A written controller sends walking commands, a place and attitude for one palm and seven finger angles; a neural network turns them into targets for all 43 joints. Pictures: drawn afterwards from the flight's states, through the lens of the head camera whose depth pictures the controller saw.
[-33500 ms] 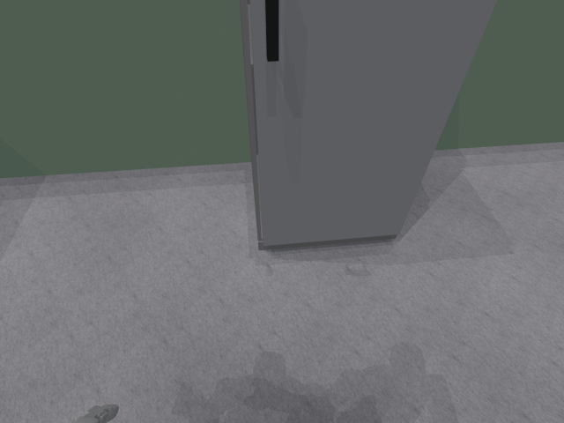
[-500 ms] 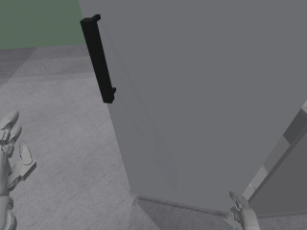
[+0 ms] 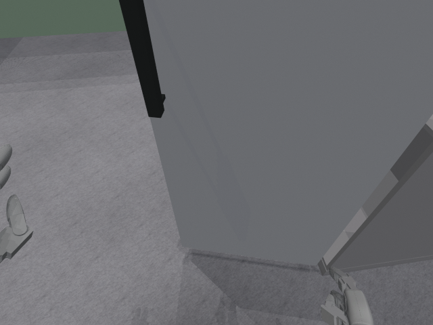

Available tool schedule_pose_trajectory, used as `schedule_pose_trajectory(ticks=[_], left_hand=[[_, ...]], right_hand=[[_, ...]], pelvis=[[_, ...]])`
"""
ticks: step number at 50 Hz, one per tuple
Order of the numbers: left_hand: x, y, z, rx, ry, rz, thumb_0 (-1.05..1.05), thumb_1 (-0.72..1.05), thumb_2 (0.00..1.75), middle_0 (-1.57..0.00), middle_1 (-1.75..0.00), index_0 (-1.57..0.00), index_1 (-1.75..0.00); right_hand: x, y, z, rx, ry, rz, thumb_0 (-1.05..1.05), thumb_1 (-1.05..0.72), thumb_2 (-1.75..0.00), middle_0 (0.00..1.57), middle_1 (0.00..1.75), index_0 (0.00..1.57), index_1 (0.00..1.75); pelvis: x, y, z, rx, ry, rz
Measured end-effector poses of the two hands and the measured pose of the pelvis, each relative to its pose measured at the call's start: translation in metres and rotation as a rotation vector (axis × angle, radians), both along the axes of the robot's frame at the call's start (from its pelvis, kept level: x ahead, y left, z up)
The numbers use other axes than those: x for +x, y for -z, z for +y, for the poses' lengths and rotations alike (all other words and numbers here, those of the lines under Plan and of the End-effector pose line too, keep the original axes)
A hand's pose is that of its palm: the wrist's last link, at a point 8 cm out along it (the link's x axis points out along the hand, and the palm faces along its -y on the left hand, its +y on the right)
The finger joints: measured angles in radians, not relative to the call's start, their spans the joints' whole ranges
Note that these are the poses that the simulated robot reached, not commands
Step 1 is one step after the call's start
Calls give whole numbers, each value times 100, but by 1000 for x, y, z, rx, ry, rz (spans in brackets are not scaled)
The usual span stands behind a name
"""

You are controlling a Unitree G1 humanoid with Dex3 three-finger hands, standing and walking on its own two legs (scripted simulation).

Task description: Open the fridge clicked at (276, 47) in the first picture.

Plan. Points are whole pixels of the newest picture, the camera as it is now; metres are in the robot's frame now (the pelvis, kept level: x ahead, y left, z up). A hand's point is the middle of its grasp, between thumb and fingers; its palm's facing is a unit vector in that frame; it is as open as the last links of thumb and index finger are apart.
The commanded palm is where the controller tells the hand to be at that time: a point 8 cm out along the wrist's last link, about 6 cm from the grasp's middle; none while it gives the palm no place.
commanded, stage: step back with the hand held close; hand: left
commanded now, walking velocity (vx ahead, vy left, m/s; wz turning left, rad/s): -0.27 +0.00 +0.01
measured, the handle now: (148, 54) +0.51 +0.17 +0.25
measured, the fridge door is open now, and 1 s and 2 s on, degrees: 74 74 74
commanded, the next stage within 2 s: stop stepping back and stand still in 0.68 s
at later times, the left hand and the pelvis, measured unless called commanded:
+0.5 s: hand out of the picture +0.10 +0.29 +0.17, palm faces +0.52 -0.71 -0.47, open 7.4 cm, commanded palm +0.04 +0.31 +0.18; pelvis -0.08 +0.00 -0.01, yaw +3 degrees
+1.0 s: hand out of the picture +0.00 +0.27 +0.17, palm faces +0.44 -0.79 -0.42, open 7.4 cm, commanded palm -0.05 +0.31 +0.18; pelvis -0.19 +0.01 +0.00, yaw +0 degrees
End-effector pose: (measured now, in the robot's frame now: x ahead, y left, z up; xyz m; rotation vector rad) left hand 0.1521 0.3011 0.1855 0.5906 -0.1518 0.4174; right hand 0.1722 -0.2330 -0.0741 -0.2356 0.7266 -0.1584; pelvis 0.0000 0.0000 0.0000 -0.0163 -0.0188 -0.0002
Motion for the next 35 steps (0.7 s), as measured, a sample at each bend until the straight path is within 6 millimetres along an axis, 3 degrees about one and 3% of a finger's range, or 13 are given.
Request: schedule_pose_trajectory(ticks=[5,12,19,23,27,31,35], left_hand=[[-22,7,7,-26,-58,-42,1,89,90,-21,-30,-21,-30],[-38,22,1,-91,-27,-77,1,89,90,-21,-30,-21,-30],[-60,6,10,7,17,-142,1,89,90,-22,-31,-21,-30],[-87,-5,15,55,-20,-152,1,89,90,-22,-31,-21,-30],[-108,0,17,12,-50,-134,1,89,90,-21,-30,-21,-30],[-114,8,20,-53,-39,-159,1,89,90,-21,-30,-21,-30],[-118,13,27,-56,-5,-172,1,89,90,-21,-30,-21,-30]], right_hand=[[-16,6,8,16,-23,-12,1,-90,-90,21,30,20,30],[-49,7,8,-25,-33,18,1,-90,-90,21,30,20,30],[-77,5,8,-55,-21,9,1,-90,-90,21,30,20,30],[-84,8,11,-31,-37,5,1,-90,-90,21,30,20,30],[-91,8,16,-24,-62,20,1,-90,-90,21,30,20,30],[-97,2,21,-55,-74,9,1,-90,-90,21,30,20,30],[-104,-4,30,-64,-68,-33,1,-90,-90,21,30,20,30]], pelvis=[[-18,4,1,-5,-5,-4],[-42,8,4,-10,-16,-2],[-64,12,8,-44,-65,-14],[-73,12,5,-36,-68,9],[-86,8,7,-17,-52,1],[-98,8,15,-10,-49,10],[-124,11,20,-7,-55,5]])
